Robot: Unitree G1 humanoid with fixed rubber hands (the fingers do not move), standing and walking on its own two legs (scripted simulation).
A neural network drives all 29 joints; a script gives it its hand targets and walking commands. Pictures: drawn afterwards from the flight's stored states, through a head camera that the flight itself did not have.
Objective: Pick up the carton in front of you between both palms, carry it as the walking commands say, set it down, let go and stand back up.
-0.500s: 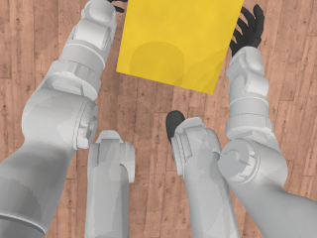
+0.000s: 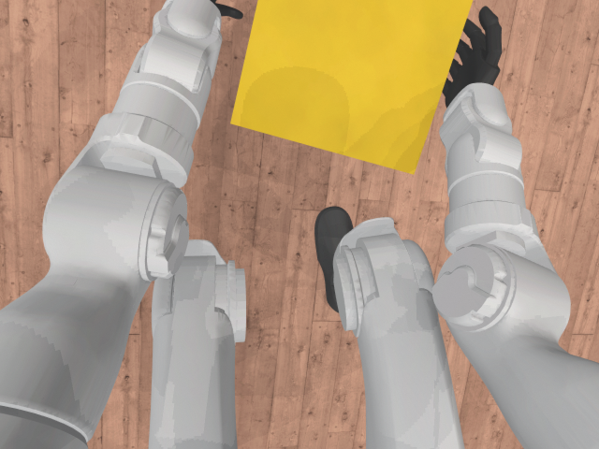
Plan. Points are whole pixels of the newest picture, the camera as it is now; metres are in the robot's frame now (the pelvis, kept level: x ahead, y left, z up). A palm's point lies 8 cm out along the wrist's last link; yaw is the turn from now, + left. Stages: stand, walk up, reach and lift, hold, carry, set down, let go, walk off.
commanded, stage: set down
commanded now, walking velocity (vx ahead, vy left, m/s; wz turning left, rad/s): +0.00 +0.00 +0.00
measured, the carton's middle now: (326, 71) +0.50 -0.09 -0.26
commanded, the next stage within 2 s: let go in 1.68 s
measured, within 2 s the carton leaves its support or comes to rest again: neither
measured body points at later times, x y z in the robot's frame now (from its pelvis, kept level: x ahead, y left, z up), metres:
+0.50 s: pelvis -0.01 +0.00 -0.01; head +0.36 +0.04 +0.24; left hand +0.56 +0.08 -0.21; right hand +0.45 -0.25 -0.19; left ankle +0.07 +0.10 -0.36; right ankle +0.15 -0.14 -0.36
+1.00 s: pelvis -0.01 -0.02 +0.04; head +0.33 -0.01 +0.33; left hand +0.59 +0.09 -0.09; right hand +0.44 -0.26 -0.10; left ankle +0.07 +0.10 -0.36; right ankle +0.15 -0.14 -0.36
